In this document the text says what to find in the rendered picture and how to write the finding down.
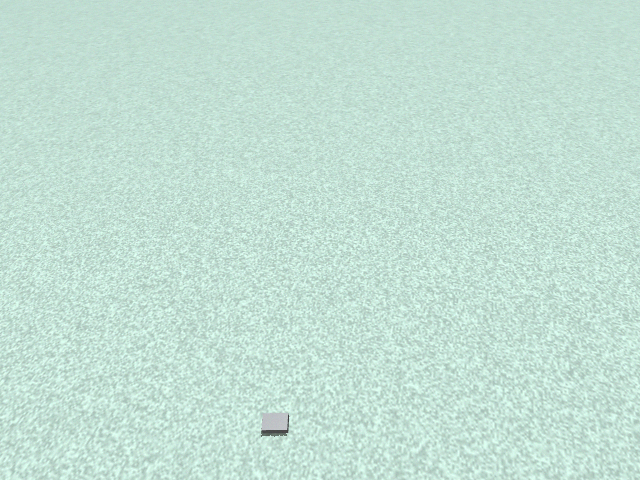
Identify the small box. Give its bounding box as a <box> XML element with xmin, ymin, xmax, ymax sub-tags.
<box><xmin>261</xmin><ymin>413</ymin><xmax>289</xmax><ymax>433</ymax></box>

